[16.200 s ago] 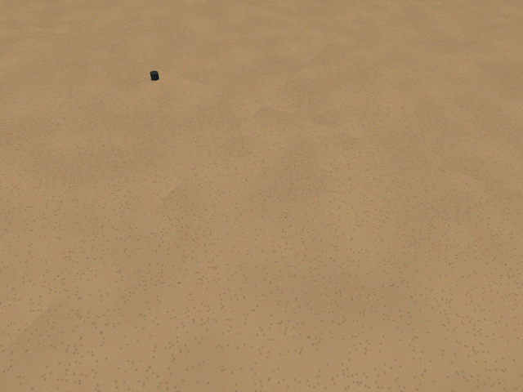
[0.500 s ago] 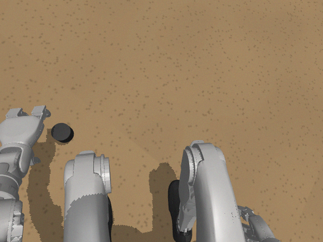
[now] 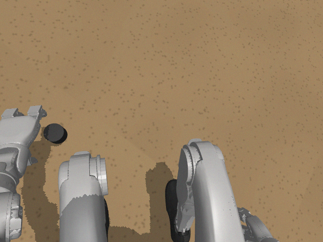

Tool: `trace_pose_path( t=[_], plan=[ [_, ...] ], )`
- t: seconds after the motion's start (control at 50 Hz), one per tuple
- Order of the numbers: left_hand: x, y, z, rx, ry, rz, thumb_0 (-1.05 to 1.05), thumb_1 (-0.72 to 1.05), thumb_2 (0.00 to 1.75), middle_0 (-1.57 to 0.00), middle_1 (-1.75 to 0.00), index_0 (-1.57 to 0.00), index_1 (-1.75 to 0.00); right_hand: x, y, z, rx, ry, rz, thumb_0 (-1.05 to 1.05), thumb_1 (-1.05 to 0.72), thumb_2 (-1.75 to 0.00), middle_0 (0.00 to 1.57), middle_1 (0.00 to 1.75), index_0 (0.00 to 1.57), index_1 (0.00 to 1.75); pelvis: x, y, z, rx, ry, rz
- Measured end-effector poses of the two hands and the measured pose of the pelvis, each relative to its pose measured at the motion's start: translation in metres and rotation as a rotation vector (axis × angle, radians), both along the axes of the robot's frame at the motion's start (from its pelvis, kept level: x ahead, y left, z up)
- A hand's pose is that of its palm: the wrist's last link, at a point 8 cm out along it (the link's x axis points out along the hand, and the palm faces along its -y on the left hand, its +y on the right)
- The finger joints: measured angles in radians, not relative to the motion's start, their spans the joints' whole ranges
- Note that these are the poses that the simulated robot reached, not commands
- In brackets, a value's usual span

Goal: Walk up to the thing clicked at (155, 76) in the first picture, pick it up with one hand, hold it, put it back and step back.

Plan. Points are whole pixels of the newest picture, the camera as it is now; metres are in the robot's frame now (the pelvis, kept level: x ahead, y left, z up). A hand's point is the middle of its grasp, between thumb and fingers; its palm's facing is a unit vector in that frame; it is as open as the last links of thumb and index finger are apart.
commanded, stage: approach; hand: left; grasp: from above
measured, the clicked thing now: (56, 133) +0.41 +0.25 -0.30
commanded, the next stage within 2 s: rest palm in 0.76 s
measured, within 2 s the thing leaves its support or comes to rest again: neither
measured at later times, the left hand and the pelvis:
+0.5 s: hand (50, 122) +0.42 +0.24 -0.19, palm faces -0.45 -0.10 -0.89, open 13.9 cm; pelvis +0.00 +0.00 +0.00, yaw -1 degrees
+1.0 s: hand (48, 126) +0.41 +0.25 -0.19, palm faces -0.46 -0.08 -0.89, open 14.1 cm; pelvis -0.01 +0.00 +0.00, yaw -1 degrees
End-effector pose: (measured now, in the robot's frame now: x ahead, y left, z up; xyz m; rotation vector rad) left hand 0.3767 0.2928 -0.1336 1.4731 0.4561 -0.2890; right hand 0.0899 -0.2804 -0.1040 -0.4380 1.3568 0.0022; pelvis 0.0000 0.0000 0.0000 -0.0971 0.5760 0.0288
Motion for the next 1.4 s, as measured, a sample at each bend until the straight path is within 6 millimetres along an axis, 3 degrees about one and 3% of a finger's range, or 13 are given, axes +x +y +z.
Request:
trace_pose_path(
  t=[0.14, 0.36, 0.46, 0.56, 0.7, 0.84, 0.94, 1.08, 1.26, 1.4],
  plan=[
    [0.015, -0.009, 0.003, 0.016, -0.028, -0.034, 0.0, -0.45, 0.94, -0.17, -0.92, -0.16, -0.94, -0.005, 0.001, 0.0, 0.003, 0.004, -0.009, 0.0, -0.91, -0.89, 0.2, 0.3, 0.2, 0.3, 0.001, 0.001, -0.001, 0.001, 0.007, 0.002],
    [0.06, -0.052, 0.007, 0.007, -0.022, -0.045, 0.0, -0.51, 1.0, -0.1, -1.01, -0.1, -1.02, -0.03, 0.002, 0.009, 0.008, 0.026, -0.029, 0.0, -0.91, -0.89, 0.2, 0.3, 0.2, 0.3, 0.0, 0.001, 0.002, -0.006, 0.019, -0.008],
    [0.058, -0.054, -0.001, -0.008, -0.005, -0.005, 0.0, -0.51, 1.0, -0.09, -1.03, -0.1, -1.03, -0.049, 0.001, 0.008, 0.022, 0.072, -0.044, 0.0, -0.91, -0.89, 0.2, 0.3, 0.2, 0.3, 0.0, 0.0, 0.001, -0.007, 0.012, -0.015],
    [0.036, -0.032, -0.004, 0.013, 0.018, 0.033, 0.0, -0.5, 1.0, -0.09, -1.05, -0.1, -1.05, -0.06, 0.001, 0.003, 0.039, 0.117, -0.069, 0.0, -0.91, -0.89, 0.2, 0.3, 0.2, 0.3, 0.0, -0.001, 0.0, -0.002, 0.007, -0.017],
    [0.009, -0.016, 0.014, 0.025, 0.008, -0.019, 0.0, -0.52, 1.0, -0.09, -1.05, -0.1, -1.05, -0.043, 0.003, -0.001, 0.055, 0.089, -0.073, 0.01, -0.91, -0.89, 0.2, 0.3, 0.2, 0.3, -0.001, -0.001, 0.006, 0.009, 0.014, -0.003],
    [0.018, -0.032, 0.019, -0.002, 0.018, -0.064, -0.01, -0.53, 1.02, -0.09, -1.03, -0.09, -1.04, -0.008, 0.001, 0.011, 0.025, -0.028, -0.004, 0.0, -0.91, -0.89, 0.2, 0.3, 0.2, 0.3, -0.005, -0.002, 0.011, 0.009, 0.002, -0.002],
    [0.036, -0.041, 0.009, -0.025, -0.005, -0.06, 0.0, -0.53, 1.02, -0.09, -1.02, -0.09, -1.03, -0.004, -0.006, 0.017, -0.015, -0.057, 0.04, 0.0, -0.91, -0.89, 0.2, 0.3, 0.2, 0.3, -0.006, -0.002, 0.003, -0.002, -0.016, -0.004],
    [0.038, -0.04, -0.024, -0.026, 0.023, -0.023, 0.0, -0.54, 1.02, -0.08, -1.0, -0.07, -1.02, -0.027, -0.008, 0.014, -0.028, 0.029, 0.06, 0.0, -0.91, -0.9, 0.2, 0.3, 0.2, 0.3, -0.003, 0.0, -0.009, -0.019, -0.019, -0.015],
    [0.032, -0.032, -0.06, -0.031, 0.025, -0.02, 0.0, -0.54, 1.0, -0.08, -0.99, -0.07, -1.01, -0.068, 0.008, -0.002, 0.042, 0.19, 0.058, 0.0, -0.91, -0.9, 0.2, 0.3, 0.2, 0.29, 0.002, 0.002, -0.024, -0.035, -0.036, -0.025],
    [0.037, -0.036, -0.066, -0.045, -0.007, -0.03, 0.0, -0.51, 0.98, -0.07, -1.0, -0.07, -1.0, -0.071, 0.021, -0.01, 0.094, 0.207, 0.075, 0.0, -0.91, -0.9, 0.2, 0.3, 0.2, 0.29, 0.005, 0.004, -0.031, -0.051, -0.046, -0.035]
  ],
)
